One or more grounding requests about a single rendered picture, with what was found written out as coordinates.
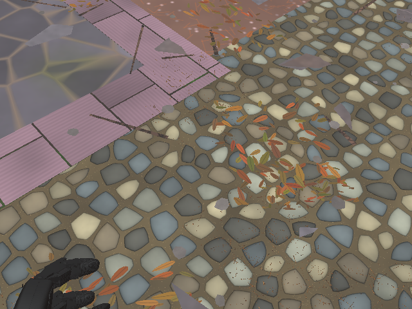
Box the robot left hand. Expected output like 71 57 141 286
14 257 110 309

